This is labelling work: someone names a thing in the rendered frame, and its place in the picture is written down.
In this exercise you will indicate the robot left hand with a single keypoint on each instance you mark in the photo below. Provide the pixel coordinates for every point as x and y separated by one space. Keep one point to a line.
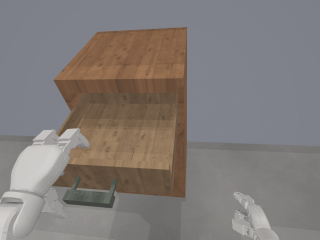
39 166

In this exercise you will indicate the robot left forearm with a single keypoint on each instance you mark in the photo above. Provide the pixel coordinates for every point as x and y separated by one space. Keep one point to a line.
19 213

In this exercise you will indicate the robot right forearm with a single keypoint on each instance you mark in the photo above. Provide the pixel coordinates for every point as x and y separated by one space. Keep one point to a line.
264 234

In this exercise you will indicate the handle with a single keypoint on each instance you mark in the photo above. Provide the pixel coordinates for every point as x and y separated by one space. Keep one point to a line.
90 198

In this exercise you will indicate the robot right hand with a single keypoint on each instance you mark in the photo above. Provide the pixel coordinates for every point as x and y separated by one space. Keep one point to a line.
255 218

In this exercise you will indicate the cabinet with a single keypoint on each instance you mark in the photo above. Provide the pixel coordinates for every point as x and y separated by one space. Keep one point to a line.
134 61

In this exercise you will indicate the drawer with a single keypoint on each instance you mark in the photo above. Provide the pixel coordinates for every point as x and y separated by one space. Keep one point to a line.
132 138

